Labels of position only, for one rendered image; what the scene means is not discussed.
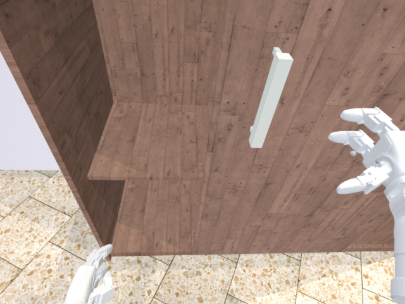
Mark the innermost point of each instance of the robot left hand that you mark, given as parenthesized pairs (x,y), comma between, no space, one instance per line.
(85,281)

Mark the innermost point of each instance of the handle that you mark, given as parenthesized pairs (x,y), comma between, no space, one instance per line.
(277,77)

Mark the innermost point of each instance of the robot right forearm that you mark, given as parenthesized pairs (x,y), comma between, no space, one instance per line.
(395,193)

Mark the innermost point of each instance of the robot right hand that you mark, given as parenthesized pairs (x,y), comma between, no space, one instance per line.
(390,148)

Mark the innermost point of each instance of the wardrobe door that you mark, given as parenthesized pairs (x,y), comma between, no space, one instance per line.
(282,198)
(381,233)

